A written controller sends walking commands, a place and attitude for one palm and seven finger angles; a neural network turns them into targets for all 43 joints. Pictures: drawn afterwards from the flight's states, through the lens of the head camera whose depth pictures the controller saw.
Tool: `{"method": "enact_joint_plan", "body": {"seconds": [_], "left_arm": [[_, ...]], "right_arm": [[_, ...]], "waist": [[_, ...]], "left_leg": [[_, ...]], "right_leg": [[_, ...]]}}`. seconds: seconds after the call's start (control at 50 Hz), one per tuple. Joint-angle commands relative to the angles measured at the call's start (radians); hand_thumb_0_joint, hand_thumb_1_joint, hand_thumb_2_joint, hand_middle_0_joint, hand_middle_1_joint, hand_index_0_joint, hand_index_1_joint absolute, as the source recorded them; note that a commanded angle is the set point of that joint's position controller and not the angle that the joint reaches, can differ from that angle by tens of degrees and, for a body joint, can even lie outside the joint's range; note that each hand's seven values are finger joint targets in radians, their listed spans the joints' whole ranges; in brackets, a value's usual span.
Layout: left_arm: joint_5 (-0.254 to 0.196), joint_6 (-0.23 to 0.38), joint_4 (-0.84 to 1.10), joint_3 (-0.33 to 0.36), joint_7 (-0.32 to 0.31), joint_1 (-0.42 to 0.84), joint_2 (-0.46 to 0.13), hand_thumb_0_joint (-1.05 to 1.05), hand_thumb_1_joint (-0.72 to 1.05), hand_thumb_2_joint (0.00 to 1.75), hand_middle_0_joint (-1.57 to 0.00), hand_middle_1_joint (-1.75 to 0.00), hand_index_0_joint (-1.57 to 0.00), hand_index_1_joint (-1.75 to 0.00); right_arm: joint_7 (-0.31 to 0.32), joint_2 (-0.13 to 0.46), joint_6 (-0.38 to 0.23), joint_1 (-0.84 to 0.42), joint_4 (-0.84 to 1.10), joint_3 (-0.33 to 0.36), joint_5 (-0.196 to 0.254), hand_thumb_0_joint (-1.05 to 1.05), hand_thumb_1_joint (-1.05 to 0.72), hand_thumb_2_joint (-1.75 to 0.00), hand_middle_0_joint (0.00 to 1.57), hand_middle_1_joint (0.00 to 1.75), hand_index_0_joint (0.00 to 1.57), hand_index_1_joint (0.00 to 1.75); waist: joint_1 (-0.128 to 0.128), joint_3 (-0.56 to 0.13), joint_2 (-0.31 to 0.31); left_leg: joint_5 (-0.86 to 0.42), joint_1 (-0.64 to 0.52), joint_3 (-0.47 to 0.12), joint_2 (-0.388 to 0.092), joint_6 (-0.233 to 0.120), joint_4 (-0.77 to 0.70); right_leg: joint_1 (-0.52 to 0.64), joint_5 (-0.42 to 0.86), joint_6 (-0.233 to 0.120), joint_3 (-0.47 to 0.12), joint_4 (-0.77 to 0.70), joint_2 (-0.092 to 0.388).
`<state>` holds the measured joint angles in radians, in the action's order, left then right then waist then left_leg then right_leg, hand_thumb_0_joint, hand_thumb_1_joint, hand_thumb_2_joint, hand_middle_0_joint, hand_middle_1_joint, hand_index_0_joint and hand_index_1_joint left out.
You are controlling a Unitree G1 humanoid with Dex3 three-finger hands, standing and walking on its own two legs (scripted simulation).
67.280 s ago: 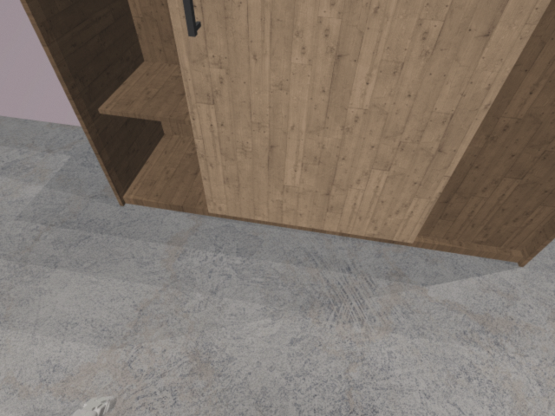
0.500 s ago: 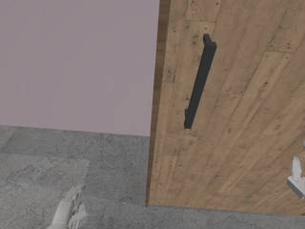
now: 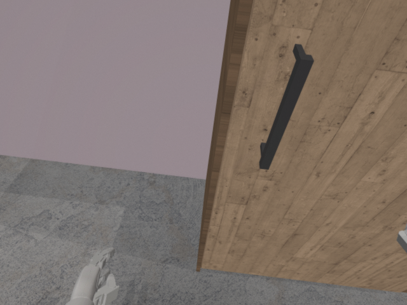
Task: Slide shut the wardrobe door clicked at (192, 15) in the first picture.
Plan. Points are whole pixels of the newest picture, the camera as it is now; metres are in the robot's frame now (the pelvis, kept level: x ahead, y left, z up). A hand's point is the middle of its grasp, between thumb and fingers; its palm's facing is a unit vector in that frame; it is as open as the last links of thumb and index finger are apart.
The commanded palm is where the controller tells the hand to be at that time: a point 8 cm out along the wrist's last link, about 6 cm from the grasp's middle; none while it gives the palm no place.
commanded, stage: step back with the hand held close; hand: right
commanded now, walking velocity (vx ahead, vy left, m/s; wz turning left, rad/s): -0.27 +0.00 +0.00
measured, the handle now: (279, 114) +0.40 -0.12 +0.21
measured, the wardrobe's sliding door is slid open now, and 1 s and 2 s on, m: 0.00 0.00 0.00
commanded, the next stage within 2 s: stop stepping back and stand still in 1.02 s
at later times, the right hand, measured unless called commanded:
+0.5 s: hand out of the picture +0.12 -0.30 +0.15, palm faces +0.52 +0.73 -0.45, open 7.4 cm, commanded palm +0.07 -0.33 +0.17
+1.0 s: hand out of the picture +0.05 -0.27 +0.15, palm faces +0.44 +0.82 -0.37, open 7.4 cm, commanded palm -0.01 -0.31 +0.17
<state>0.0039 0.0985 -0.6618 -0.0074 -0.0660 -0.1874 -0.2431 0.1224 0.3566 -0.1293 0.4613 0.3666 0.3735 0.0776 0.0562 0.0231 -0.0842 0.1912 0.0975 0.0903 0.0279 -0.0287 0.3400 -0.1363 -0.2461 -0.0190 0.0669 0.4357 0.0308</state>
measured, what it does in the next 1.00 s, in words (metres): walks backwards: left foot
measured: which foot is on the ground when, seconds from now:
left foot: down 0.00-0.66, up 0.68-0.92, down 0.94-1.00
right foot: down 0.00-1.00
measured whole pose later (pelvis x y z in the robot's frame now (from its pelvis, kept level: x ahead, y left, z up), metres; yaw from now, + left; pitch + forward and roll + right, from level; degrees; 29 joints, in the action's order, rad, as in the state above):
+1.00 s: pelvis -0.17 -0.02 -0.02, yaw +4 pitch +3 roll +2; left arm 0.02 0.12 -0.66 -0.02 -0.07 -0.12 -0.19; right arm 0.19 0.36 -0.21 0.44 0.46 0.37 0.05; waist 0.07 -0.01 -0.04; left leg 0.40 0.13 -0.03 0.07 -0.02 0.47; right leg -0.53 -0.03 -0.01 0.11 0.46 0.06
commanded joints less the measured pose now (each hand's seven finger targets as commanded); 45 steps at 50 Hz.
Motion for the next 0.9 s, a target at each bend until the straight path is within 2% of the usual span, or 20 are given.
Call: {"method": "enact_joint_plan", "body": {"seconds": [0.0,0.04,0.08,0.1,0.2,0.28,0.36,0.42,0.46,0.5,0.54,0.56,0.6,0.64,0.66,0.7,0.74,0.82,0.86,0.88], "left_arm": [[-0.008,0.022,0.187,0.036,-0.015,0.117,-0.096,0.00,0.90,0.90,-0.20,-0.30,-0.20,-0.30],[-0.014,0.006,0.200,0.041,-0.020,0.107,-0.102,0.00,0.90,0.90,-0.20,-0.30,-0.20,-0.30],[-0.017,-0.010,0.219,0.045,-0.026,0.109,-0.107,0.00,0.90,0.90,-0.20,-0.30,-0.20,-0.30],[-0.018,-0.016,0.224,0.047,-0.031,0.117,-0.110,0.00,0.90,0.90,-0.20,-0.30,-0.20,-0.30],[-0.014,-0.034,0.254,0.046,-0.050,0.131,-0.115,0.00,0.90,0.90,-0.20,-0.30,-0.20,-0.30],[-0.011,-0.026,0.252,0.047,-0.054,0.103,-0.121,0.00,0.90,0.90,-0.20,-0.30,-0.20,-0.30],[-0.011,-0.003,0.235,0.052,-0.050,0.087,-0.130,0.00,0.90,0.90,-0.20,-0.30,-0.20,-0.30],[-0.015,0.009,0.237,0.054,-0.047,0.077,-0.130,0.00,0.90,0.90,-0.20,-0.30,-0.20,-0.30],[-0.013,0.014,0.233,0.054,-0.041,0.067,-0.122,0.00,0.90,0.90,-0.20,-0.30,-0.20,-0.30],[-0.009,0.017,0.214,0.049,-0.035,0.064,-0.104,0.00,0.90,0.90,-0.20,-0.30,-0.20,-0.30],[-0.006,0.027,0.201,0.037,-0.032,0.061,-0.084,0.00,0.90,0.90,-0.20,-0.30,-0.20,-0.30],[-0.005,0.031,0.203,0.036,-0.034,0.062,-0.089,0.00,0.90,0.90,-0.20,-0.30,-0.20,-0.30],[-0.005,0.037,0.215,0.042,-0.047,0.075,-0.110,0.00,0.90,0.90,-0.20,-0.30,-0.20,-0.30],[-0.001,0.048,0.233,0.046,-0.051,0.078,-0.123,0.00,0.90,0.90,-0.20,-0.30,-0.20,-0.30],[0.005,0.056,0.231,0.050,-0.047,0.074,-0.114,0.00,0.90,0.90,-0.20,-0.30,-0.20,-0.30],[0.008,0.063,0.215,0.067,-0.038,0.063,-0.105,0.00,0.90,0.90,-0.20,-0.30,-0.20,-0.30],[0.011,0.076,0.194,0.067,-0.030,0.055,-0.089,0.00,0.90,0.90,-0.20,-0.30,-0.20,-0.30],[0.013,0.097,0.164,0.050,-0.019,0.055,-0.078,0.00,0.90,0.90,-0.20,-0.30,-0.20,-0.30],[0.013,0.093,0.147,0.050,-0.012,0.067,-0.085,0.00,0.90,0.90,-0.20,-0.30,-0.20,-0.30],[0.013,0.081,0.136,0.053,-0.010,0.062,-0.084,0.00,0.90,0.90,-0.20,-0.30,-0.20,-0.30]], "right_arm": [[0.010,0.171,-0.055,-0.003,0.171,0.088,-0.010,0.00,-0.90,-0.90,0.20,0.30,0.20,0.30],[0.020,0.183,-0.049,0.055,0.191,0.096,-0.011,0.00,-0.90,-0.90,0.20,0.30,0.20,0.30],[0.028,0.206,-0.042,0.075,0.240,0.112,-0.012,0.00,-0.90,-0.90,0.20,0.30,0.20,0.30],[0.035,0.239,-0.041,0.077,0.268,0.141,-0.011,0.00,-0.90,-0.90,0.20,0.30,0.20,0.30],[0.055,0.289,-0.045,0.087,0.349,0.199,-0.011,0.00,-0.90,-0.90,0.20,0.30,0.20,0.30],[0.058,0.228,-0.053,0.082,0.284,0.170,-0.017,0.00,-0.90,-0.90,0.20,0.30,0.20,0.30],[0.055,0.179,-0.070,0.011,0.221,0.139,-0.039,0.00,-0.90,-0.90,0.20,0.30,0.20,0.30],[0.056,0.189,-0.087,-0.039,0.238,0.129,-0.056,0.00,-0.90,-0.90,0.20,0.30,0.20,0.30],[0.058,0.197,-0.094,-0.057,0.260,0.122,-0.060,0.00,-0.90,-0.90,0.20,0.30,0.20,0.30],[0.068,0.238,-0.099,-0.089,0.311,0.134,-0.053,0.00,-0.90,-0.90,0.20,0.30,0.20,0.30],[0.079,0.239,-0.108,-0.097,0.350,0.132,-0.050,0.00,-0.90,-0.90,0.20,0.30,0.20,0.30],[0.084,0.246,-0.112,-0.089,0.365,0.141,-0.050,0.00,-0.90,-0.90,0.20,0.30,0.20,0.30],[0.095,0.270,-0.129,-0.050,0.392,0.182,-0.053,0.00,-0.90,-0.90,0.20,0.30,0.20,0.30],[0.095,0.235,-0.148,0.007,0.382,0.204,-0.068,0.00,-0.90,-0.90,0.20,0.30,0.20,0.30],[0.092,0.236,-0.153,0.007,0.369,0.214,-0.075,0.00,-0.90,-0.90,0.20,0.30,0.20,0.30],[0.085,0.251,-0.161,0.010,0.334,0.231,-0.064,0.00,-0.90,-0.90,0.20,0.30,0.20,0.30],[0.076,0.201,-0.157,0.042,0.301,0.184,-0.048,0.00,-0.90,-0.90,0.20,0.30,0.20,0.30],[0.077,0.161,-0.143,0.023,0.291,0.106,-0.016,0.00,-0.90,-0.90,0.20,0.30,0.20,0.30],[0.077,0.168,-0.142,-0.037,0.311,0.087,-0.013,0.00,-0.90,-0.90,0.20,0.30,0.20,0.30],[0.076,0.183,-0.143,-0.063,0.311,0.088,-0.015,0.00,-0.90,-0.90,0.20,0.30,0.20,0.30]], "waist": [[-0.031,-0.127,0.103],[-0.031,-0.207,0.074],[-0.033,-0.236,0.085],[-0.031,-0.245,0.058],[-0.021,-0.200,-0.001],[-0.025,-0.128,-0.043],[-0.033,-0.078,-0.046],[-0.043,-0.062,0.039],[-0.050,-0.045,0.149],[-0.052,-0.052,0.246],[-0.060,-0.099,0.245],[-0.063,-0.116,0.196],[-0.053,-0.130,0.027],[-0.036,-0.146,-0.206],[-0.035,-0.149,-0.233],[-0.037,-0.132,-0.154],[-0.033,-0.124,-0.065],[-0.037,-0.152,-0.063],[-0.037,-0.180,-0.083],[-0.041,-0.204,-0.031]], "left_leg": [[-0.330,0.106,-0.176,-0.171,0.004,-0.034],[-0.373,0.080,-0.164,-0.175,0.006,0.020],[-0.370,0.085,-0.153,-0.167,0.009,0.049],[-0.368,0.087,-0.147,-0.163,0.008,0.061],[-0.178,0.114,-0.118,-0.094,0.023,0.130],[0.021,0.075,-0.100,-0.045,0.039,0.242],[0.078,0.027,-0.117,-0.040,0.041,0.332],[0.039,0.048,-0.205,-0.080,0.020,0.240],[0.213,0.191,-0.322,-0.151,-0.017,0.093],[0.348,0.362,-0.423,-0.243,-0.074,-0.045],[0.227,0.372,-0.377,-0.277,-0.086,-0.024],[0.181,0.360,-0.338,-0.253,-0.071,0.020],[0.174,0.318,-0.225,-0.141,-0.017,0.157],[0.165,0.068,-0.099,-0.002,0.038,0.478],[0.190,-0.025,-0.101,0.032,0.044,0.652],[0.238,0.019,-0.111,0.052,0.038,0.771],[0.287,0.147,-0.104,0.035,0.036,0.668],[0.368,0.194,-0.079,0.031,0.020,0.280],[0.278,0.178,-0.088,0.015,0.004,0.042],[0.161,0.186,-0.147,-0.041,-0.026,-0.049]], "right_leg": [[-0.002,0.207,-0.003,-0.048,0.061,0.016],[0.002,0.281,-0.003,-0.051,0.071,0.034],[-0.002,0.321,-0.004,-0.056,0.079,0.043],[-0.007,0.340,-0.005,-0.060,0.079,0.046],[-0.106,0.325,-0.019,-0.128,0.015,0.086],[-0.291,0.114,-0.050,-0.169,-0.092,0.151],[-0.469,-0.214,-0.082,-0.192,-0.148,0.183],[-0.519,-0.363,-0.079,-0.171,-0.058,0.118],[-0.452,-0.382,-0.057,-0.146,0.071,0.057],[-0.301,-0.281,-0.019,-0.123,0.222,0.012],[-0.210,-0.163,-0.010,-0.111,0.251,0.002],[-0.202,-0.139,-0.016,-0.126,0.207,0.012],[-0.242,-0.170,-0.042,-0.208,0.041,0.075],[-0.512,-0.458,-0.103,-0.373,-0.225,0.231],[-0.626,-0.533,-0.131,-0.416,-0.319,0.280],[-0.621,-0.468,-0.120,-0.391,-0.329,0.290],[-0.427,-0.291,-0.099,-0.314,-0.265,0.246],[-0.161,-0.116,-0.034,-0.246,-0.272,0.211],[-0.067,0.014,0.018,-0.191,-0.216,0.181],[-0.028,0.134,0.050,-0.150,-0.104,0.157]]}}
